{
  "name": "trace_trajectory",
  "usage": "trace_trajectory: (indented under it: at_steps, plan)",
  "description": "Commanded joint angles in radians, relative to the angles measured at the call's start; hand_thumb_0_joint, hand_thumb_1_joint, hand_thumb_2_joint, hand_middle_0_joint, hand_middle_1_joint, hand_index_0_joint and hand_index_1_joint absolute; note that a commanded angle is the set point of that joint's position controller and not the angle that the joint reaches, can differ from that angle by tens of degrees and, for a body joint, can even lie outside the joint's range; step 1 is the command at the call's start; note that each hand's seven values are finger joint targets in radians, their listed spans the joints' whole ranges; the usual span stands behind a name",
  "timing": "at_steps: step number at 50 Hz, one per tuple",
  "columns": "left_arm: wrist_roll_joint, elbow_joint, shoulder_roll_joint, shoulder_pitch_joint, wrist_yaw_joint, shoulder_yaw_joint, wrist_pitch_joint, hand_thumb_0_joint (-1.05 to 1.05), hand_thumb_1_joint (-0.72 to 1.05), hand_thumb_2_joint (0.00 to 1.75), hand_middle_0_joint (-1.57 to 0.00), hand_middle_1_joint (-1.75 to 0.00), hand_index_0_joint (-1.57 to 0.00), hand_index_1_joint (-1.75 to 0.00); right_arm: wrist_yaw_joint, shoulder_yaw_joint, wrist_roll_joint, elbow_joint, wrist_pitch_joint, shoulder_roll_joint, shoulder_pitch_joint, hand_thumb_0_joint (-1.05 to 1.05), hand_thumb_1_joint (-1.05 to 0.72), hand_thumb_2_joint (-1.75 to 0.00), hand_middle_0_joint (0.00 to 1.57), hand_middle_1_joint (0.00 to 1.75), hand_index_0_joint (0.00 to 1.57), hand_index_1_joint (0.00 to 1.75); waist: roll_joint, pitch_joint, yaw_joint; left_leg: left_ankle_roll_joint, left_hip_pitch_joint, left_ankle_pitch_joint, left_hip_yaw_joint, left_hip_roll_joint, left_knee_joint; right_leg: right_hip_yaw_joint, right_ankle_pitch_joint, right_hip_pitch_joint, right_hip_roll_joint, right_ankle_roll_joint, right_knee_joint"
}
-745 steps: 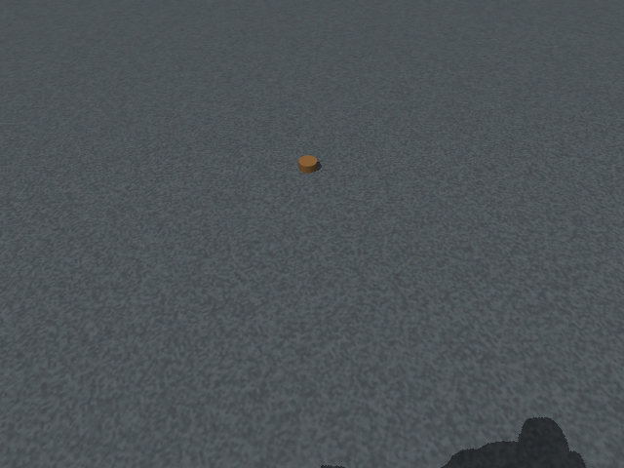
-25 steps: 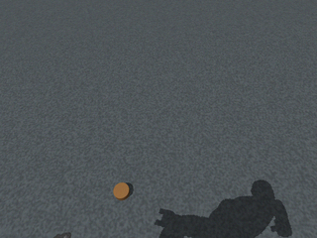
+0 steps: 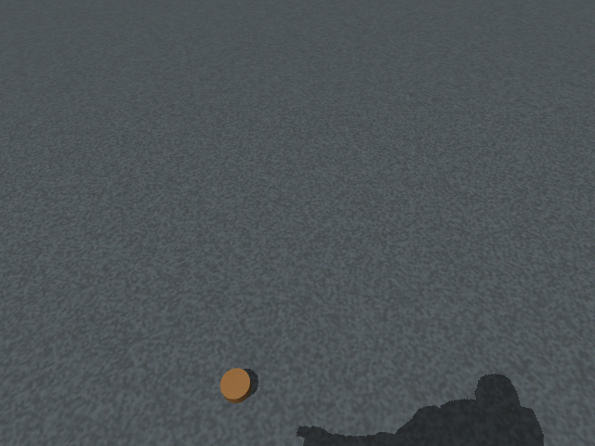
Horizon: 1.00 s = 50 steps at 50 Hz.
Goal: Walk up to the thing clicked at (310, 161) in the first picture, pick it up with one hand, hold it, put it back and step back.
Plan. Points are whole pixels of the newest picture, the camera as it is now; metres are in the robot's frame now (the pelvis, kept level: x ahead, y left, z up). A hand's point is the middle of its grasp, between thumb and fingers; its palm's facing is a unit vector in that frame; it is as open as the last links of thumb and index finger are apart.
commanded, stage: stand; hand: left
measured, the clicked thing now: (236, 385) +0.46 +0.26 -0.76
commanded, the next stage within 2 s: none
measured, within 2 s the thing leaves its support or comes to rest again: neither
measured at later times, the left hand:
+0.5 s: hand out of the picture +0.09 +0.26 -0.15, palm faces -0.02 -0.94 -0.34, open 7.4 cm
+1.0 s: hand out of the picture +0.08 +0.26 -0.15, palm faces -0.02 -0.94 -0.34, open 7.4 cm
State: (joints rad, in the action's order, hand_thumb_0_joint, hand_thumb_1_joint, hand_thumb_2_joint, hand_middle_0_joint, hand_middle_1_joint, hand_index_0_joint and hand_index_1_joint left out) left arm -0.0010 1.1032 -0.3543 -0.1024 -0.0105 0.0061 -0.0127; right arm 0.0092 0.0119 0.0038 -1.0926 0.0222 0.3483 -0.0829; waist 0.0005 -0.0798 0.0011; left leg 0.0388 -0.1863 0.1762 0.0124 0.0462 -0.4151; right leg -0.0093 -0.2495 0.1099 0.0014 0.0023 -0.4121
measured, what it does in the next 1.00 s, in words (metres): stands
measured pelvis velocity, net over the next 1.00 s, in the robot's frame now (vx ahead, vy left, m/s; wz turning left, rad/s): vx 0.01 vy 0.01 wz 0.00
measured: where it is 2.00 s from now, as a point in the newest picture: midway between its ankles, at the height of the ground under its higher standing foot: outside the picture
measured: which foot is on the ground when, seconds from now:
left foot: down 0.00-1.00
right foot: down 0.00-1.00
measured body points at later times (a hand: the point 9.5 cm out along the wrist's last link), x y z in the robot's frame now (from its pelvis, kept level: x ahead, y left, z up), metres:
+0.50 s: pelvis +0.01 +0.01 +0.00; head +0.02 +0.01 +0.45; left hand +0.09 +0.31 -0.13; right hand +0.10 -0.29 -0.13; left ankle +0.03 +0.14 -0.74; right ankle -0.01 -0.12 -0.74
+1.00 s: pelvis +0.01 +0.01 +0.01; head +0.02 +0.01 +0.45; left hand +0.08 +0.31 -0.13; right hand +0.09 -0.29 -0.13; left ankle +0.03 +0.14 -0.74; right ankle -0.01 -0.12 -0.74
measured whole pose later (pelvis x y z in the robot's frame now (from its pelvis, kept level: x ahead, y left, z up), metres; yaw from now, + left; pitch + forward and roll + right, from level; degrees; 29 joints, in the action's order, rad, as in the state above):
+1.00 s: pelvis +0.01 +0.01 +0.01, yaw +0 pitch -2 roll +0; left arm 0.01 1.15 -0.35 -0.10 0.00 0.01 -0.01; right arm 0.01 0.00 0.01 -1.16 0.01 0.35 -0.08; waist 0.00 -0.05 0.01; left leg 0.03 -0.16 0.14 0.01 0.03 -0.33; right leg -0.01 -0.21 0.08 0.02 0.02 -0.32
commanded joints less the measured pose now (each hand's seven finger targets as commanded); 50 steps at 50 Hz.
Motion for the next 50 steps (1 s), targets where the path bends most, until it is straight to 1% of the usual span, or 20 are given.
trace_trajectory:
  at_steps: [1,3,4,6,11,12,16,18,22,23,24,25,28,31,33,35,38,43,46,50]
  plan:
    - [-0.001,-0.049,-0.21,0.077,0.011,0.047,-0.028,0.0,0.9,0.9,-0.2,-0.3,-0.2,-0.3,-0.012,0.037,0.001,0.049,0.024,0.205,0.063,0.0,-0.9,-0.9,0.2,0.3,0.2,0.3,-0.023,0.122,0.001,-0.058,0.073,-0.184,0.09,0.09,0.073,0.09,0.166,0.002,0.11,-0.021,0.103]
    - [0.0,-0.037,-0.209,0.074,0.01,0.045,-0.027,0.0,0.9,0.9,-0.2,-0.3,-0.2,-0.3,-0.012,0.033,0.001,0.04,0.02,0.202,0.071,0.0,-0.9,-0.9,0.2,0.3,0.2,0.3,-0.017,0.102,0.001,-0.055,0.064,-0.115,0.084,0.084,0.091,0.098,0.124,0.017,0.112,-0.018,0.123]
    - [0.002,-0.031,-0.207,0.07,0.009,0.045,-0.025,0.0,0.9,0.9,-0.2,-0.3,-0.2,-0.3,-0.012,0.035,0.003,0.037,0.02,0.208,0.076,0.0,-0.9,-0.9,0.2,0.3,0.2,0.3,-0.026,0.11,0.0,-0.055,0.075,-0.111,0.088,0.089,0.097,0.096,0.113,0.019,0.111,-0.02,0.121]
    - [0.004,-0.02,-0.207,0.067,0.01,0.045,-0.024,0.0,0.9,0.9,-0.2,-0.3,-0.2,-0.3,-0.013,0.033,0.002,0.029,0.019,0.212,0.077,0.0,-0.9,-0.9,0.2,0.3,0.2,0.3,-0.031,0.119,0.0,-0.057,0.079,-0.146,0.089,0.092,0.098,0.092,0.147,0.003,0.113,-0.017,0.123]
    - [0.005,-0.009,-0.204,0.06,0.011,0.043,-0.025,0.0,0.9,0.9,-0.2,-0.3,-0.2,-0.3,-0.012,0.034,0.002,0.018,0.016,0.215,0.086,0.0,-0.9,-0.9,0.2,0.3,0.2,0.3,-0.018,0.113,0.0,-0.055,0.087,-0.11,0.083,0.086,0.107,0.096,0.128,0.02,0.117,-0.015,0.145]
    - [0.006,-0.01,-0.214,0.068,0.012,0.045,-0.025,0.0,0.9,0.9,-0.2,-0.3,-0.2,-0.3,-0.012,0.034,0.004,0.018,0.017,0.211,0.086,0.0,-0.9,-0.9,0.2,0.3,0.2,0.3,-0.003,0.125,-0.001,-0.055,0.088,-0.142,0.086,0.091,0.106,0.089,0.142,0.006,0.119,-0.016,0.136]
    - [0.005,-0.006,-0.206,0.06,0.013,0.044,-0.024,0.0,0.9,0.9,-0.2,-0.3,-0.2,-0.3,-0.013,0.034,0.004,0.012,0.019,0.218,0.086,0.0,-0.9,-0.9,0.2,0.3,0.2,0.3,-0.019,0.117,-0.002,-0.053,0.089,-0.164,0.083,0.091,0.108,0.091,0.159,0.004,0.121,-0.015,0.14]
    - [0.005,-0.007,-0.207,0.06,0.014,0.045,-0.026,0.0,0.9,0.9,-0.2,-0.3,-0.2,-0.3,-0.013,0.034,0.004,0.012,0.018,0.217,0.082,0.0,-0.9,-0.9,0.2,0.3,0.2,0.3,-0.008,0.136,-0.001,-0.057,0.091,-0.204,0.08,0.094,0.1,0.09,0.202,-0.018,0.126,-0.013,0.138]
    - [0.005,-0.006,-0.209,0.056,0.015,0.046,-0.023,0.0,0.9,0.9,-0.2,-0.3,-0.2,-0.3,-0.013,0.032,0.004,0.011,0.015,0.213,0.09,0.0,-0.9,-0.9,0.2,0.3,0.2,0.3,-0.005,0.12,-0.005,-0.054,0.09,-0.163,0.082,0.091,0.114,0.086,0.165,0.0,0.122,-0.011,0.145]
    - [0.006,-0.007,-0.213,0.064,0.016,0.047,-0.023,0.0,0.9,0.9,-0.2,-0.3,-0.2,-0.3,-0.013,0.032,0.004,0.01,0.014,0.21,0.08,0.0,-0.9,-0.9,0.2,0.3,0.2,0.3,-0.002,0.116,0.002,-0.051,0.081,-0.145,0.081,0.088,0.121,0.086,0.144,0.005,0.122,-0.012,0.146]
    - [0.007,-0.011,-0.209,0.066,0.015,0.048,-0.023,0.0,0.9,0.9,-0.2,-0.3,-0.2,-0.3,-0.014,0.032,0.005,0.009,0.015,0.216,0.078,0.0,-0.9,-0.9,0.2,0.3,0.2,0.3,-0.005,0.125,-0.001,-0.054,0.077,-0.176,0.081,0.094,0.117,0.084,0.174,-0.02,0.123,-0.012,0.139]
    - [0.006,-0.01,-0.2,0.057,0.014,0.046,-0.022,0.0,0.9,0.9,-0.2,-0.3,-0.2,-0.3,-0.014,0.031,0.005,0.008,0.016,0.216,0.078,0.0,-0.9,-0.9,0.2,0.3,0.2,0.3,-0.02,0.121,-0.004,-0.054,0.069,-0.162,0.08,0.091,0.123,0.083,0.166,-0.014,0.122,-0.008,0.143]
    - [0.005,-0.011,-0.206,0.061,0.015,0.046,-0.024,0.0,0.9,0.9,-0.2,-0.3,-0.2,-0.3,-0.014,0.029,0.004,0.009,0.018,0.213,0.077,0.0,-0.9,-0.9,0.2,0.3,0.2,0.3,-0.014,0.129,0.0,-0.053,0.089,-0.212,0.078,0.095,0.113,0.085,0.2,-0.02,0.127,-0.009,0.138]
    - [0.006,-0.009,-0.203,0.056,0.015,0.046,-0.022,0.0,0.9,0.9,-0.2,-0.3,-0.2,-0.3,-0.015,0.03,0.003,0.006,0.016,0.215,0.071,0.0,-0.9,-0.9,0.2,0.3,0.2,0.3,-0.021,0.124,0.0,-0.051,0.079,-0.177,0.076,0.087,0.123,0.084,0.177,-0.018,0.126,-0.008,0.146]
    - [0.005,-0.013,-0.208,0.061,0.015,0.048,-0.02,0.0,0.9,0.9,-0.2,-0.3,-0.2,-0.3,-0.014,0.028,0.005,0.008,0.017,0.208,0.075,0.0,-0.9,-0.9,0.2,0.3,0.2,0.3,-0.01,0.123,-0.003,-0.049,0.076,-0.194,0.078,0.088,0.124,0.081,0.179,-0.021,0.126,-0.011,0.14]
    - [0.007,-0.011,-0.204,0.053,0.014,0.046,-0.018,0.0,0.9,0.9,-0.2,-0.3,-0.2,-0.3,-0.015,0.028,0.004,0.005,0.016,0.212,0.077,0.0,-0.9,-0.9,0.2,0.3,0.2,0.3,-0.019,0.113,-0.005,-0.05,0.075,-0.144,0.08,0.088,0.132,0.08,0.154,-0.011,0.124,-0.011,0.148]
    - [0.009,-0.014,-0.206,0.057,0.015,0.045,-0.02,0.0,0.9,0.9,-0.2,-0.3,-0.2,-0.3,-0.013,0.028,0.004,0.008,0.015,0.21,0.067,0.0,-0.9,-0.9,0.2,0.3,0.2,0.3,-0.004,0.118,0.001,-0.053,0.08,-0.166,0.081,0.088,0.126,0.079,0.165,-0.013,0.129,-0.01,0.151]
    - [0.007,-0.012,-0.206,0.053,0.014,0.044,-0.017,0.0,0.9,0.9,-0.2,-0.3,-0.2,-0.3,-0.013,0.03,0.005,0.003,0.012,0.217,0.059,0.0,-0.9,-0.9,0.2,0.3,0.2,0.3,-0.007,0.094,0.002,-0.05,0.06,-0.068,0.088,0.084,0.147,0.08,0.093,0.009,0.123,-0.012,0.156]
    - [0.009,-0.014,-0.208,0.048,0.015,0.043,-0.02,0.0,0.9,0.9,-0.2,-0.3,-0.2,-0.3,-0.011,0.028,0.004,0.005,0.014,0.211,0.063,0.0,-0.9,-0.9,0.2,0.3,0.2,0.3,-0.001,0.11,-0.001,-0.05,0.08,-0.141,0.085,0.084,0.129,0.079,0.138,0.004,0.128,-0.013,0.154]
    - [0.009,-0.018,-0.207,0.051,0.016,0.04,-0.022,0.0,0.9,0.9,-0.2,-0.3,-0.2,-0.3,-0.012,0.029,0.002,0.004,0.01,0.216,0.058,0.0,-0.9,-0.9,0.2,0.3,0.2,0.3,-0.001,0.104,0.005,-0.054,0.087,-0.12,0.082,0.084,0.121,0.083,0.126,0.022,0.129,-0.01,0.166]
